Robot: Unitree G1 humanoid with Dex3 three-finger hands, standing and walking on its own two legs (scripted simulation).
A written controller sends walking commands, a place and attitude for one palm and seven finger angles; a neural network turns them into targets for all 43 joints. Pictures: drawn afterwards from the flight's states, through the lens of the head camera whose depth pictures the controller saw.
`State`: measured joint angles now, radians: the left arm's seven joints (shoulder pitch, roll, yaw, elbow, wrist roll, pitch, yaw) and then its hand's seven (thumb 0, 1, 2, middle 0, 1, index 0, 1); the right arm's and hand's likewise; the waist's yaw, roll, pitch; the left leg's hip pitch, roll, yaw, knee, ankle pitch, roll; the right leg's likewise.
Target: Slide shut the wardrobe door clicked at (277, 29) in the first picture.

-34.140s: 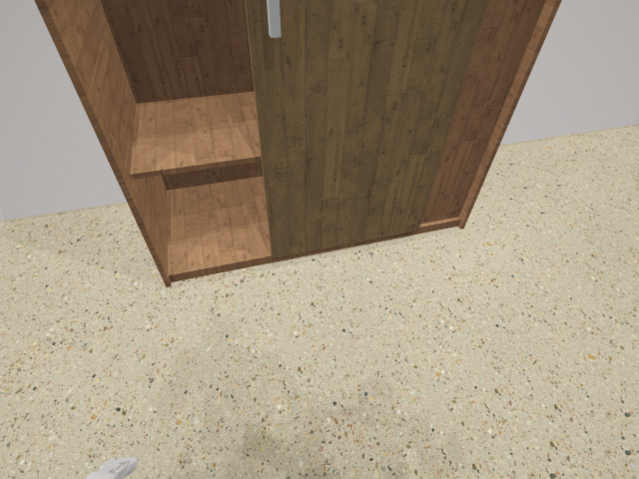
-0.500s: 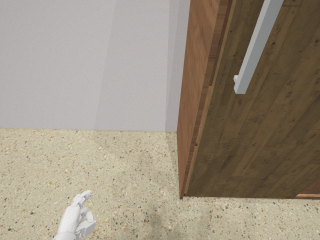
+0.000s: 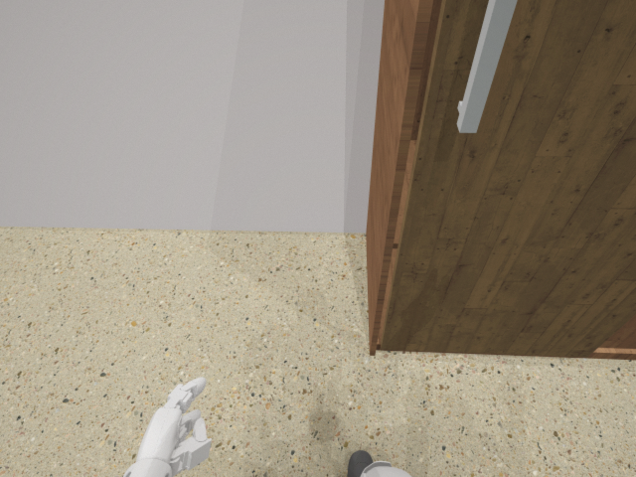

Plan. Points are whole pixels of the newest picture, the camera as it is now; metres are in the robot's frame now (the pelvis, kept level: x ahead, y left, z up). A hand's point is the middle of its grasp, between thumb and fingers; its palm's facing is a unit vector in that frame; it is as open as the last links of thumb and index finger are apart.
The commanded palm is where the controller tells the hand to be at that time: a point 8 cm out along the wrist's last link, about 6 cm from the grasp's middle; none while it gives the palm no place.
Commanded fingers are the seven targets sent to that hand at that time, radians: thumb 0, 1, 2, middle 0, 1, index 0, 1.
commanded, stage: stop stepping back and stand still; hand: right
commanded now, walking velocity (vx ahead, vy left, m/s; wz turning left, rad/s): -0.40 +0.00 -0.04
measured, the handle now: (489, 25) +0.58 -0.23 +0.28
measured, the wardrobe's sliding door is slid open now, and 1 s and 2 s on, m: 0.01 0.01 0.01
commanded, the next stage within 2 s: let the arm hang, fingers relaxed in 1.04 s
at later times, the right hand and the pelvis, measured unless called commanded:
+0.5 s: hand out of the picture +0.04 -0.28 +0.20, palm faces +0.51 +0.74 -0.44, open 7.4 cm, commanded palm +0.00 -0.31 +0.19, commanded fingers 0.00 -0.90 -0.90 0.20 0.30 0.20 0.30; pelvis -0.12 +0.00 +0.01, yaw -2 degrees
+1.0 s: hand out of the picture +0.00 -0.30 +0.18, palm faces +0.56 +0.70 -0.44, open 7.4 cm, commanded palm -0.05 -0.33 +0.19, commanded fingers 0.00 -0.90 -0.90 0.20 0.30 0.20 0.30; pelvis -0.16 -0.02 +0.00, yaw -5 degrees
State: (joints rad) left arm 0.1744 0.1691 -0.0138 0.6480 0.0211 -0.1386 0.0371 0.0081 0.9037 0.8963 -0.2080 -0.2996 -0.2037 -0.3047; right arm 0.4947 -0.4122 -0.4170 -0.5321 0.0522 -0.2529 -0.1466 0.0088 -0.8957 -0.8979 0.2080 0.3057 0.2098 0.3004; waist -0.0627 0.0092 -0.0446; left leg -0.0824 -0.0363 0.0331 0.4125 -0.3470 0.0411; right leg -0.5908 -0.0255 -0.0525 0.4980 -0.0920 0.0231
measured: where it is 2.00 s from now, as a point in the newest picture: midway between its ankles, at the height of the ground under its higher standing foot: outside the picture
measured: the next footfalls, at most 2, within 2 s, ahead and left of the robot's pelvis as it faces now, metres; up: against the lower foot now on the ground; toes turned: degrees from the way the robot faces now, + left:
right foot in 0.12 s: +0.10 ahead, -0.07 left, +0.01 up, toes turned +0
left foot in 0.40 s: -0.08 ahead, +0.07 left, +0.01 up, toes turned -9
